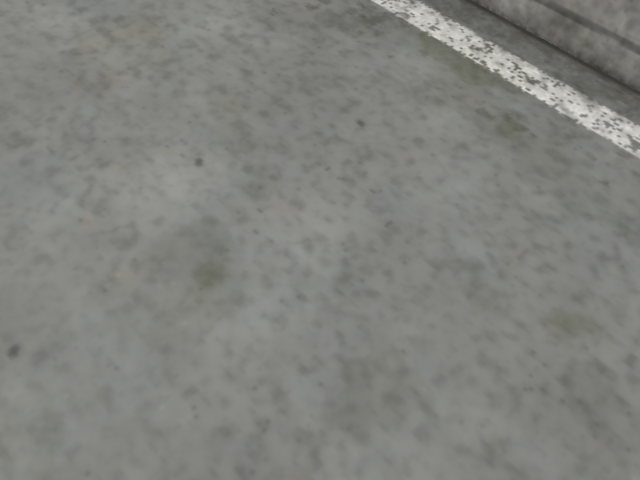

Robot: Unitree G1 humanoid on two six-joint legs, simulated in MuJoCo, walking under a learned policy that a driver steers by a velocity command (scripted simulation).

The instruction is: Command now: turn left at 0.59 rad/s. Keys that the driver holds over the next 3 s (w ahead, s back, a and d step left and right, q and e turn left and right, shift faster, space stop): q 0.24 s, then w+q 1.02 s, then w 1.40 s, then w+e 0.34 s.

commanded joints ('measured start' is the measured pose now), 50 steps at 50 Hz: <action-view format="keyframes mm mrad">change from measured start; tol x16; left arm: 1 -2 64 15 -68 -4 -15 2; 38 161 138 23 -4 -41 -71 -42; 50 -38 60 -21 -98 12 -113 -49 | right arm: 1 -29 -164 -44 -72 2 -12 -18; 35 -126 -73 -14 -141 23 -44 57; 39 322 -292 -108 -39 30 -35 24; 50 134 -156 -29 -24 10 -97 0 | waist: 1 8 163 -150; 13 24 195 -158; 16 15 -230 -125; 37 -29 -63 -34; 40 -93 365 -325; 43 -60 108 -117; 50 -10 95 -30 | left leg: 1 172 225 -249 -120 374 179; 12 131 185 -464 -61 261 156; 14 20 113 -432 -18 -14 92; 16 -370 -109 -115 367 -414 -7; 22 -491 59 -24 695 -76 -101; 35 -246 102 116 215 -54 -30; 38 247 -21 174 76 -8 56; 40 632 379 -778 -209 -313 317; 45 216 237 -334 -243 29 206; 50 146 176 -206 -256 298 196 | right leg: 1 -47 5 39 -73 68 11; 14 412 16 60 -756 232 -62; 17 489 -382 556 -916 -160 -322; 26 529 -251 141 -969 33 -243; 36 477 -301 -77 -855 302 -202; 38 361 -209 -217 -453 626 -135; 40 -247 40 -28 190 -182 -33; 41 -344 -18 61 255 -98 -51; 50 -145 -62 11 -236 366 -12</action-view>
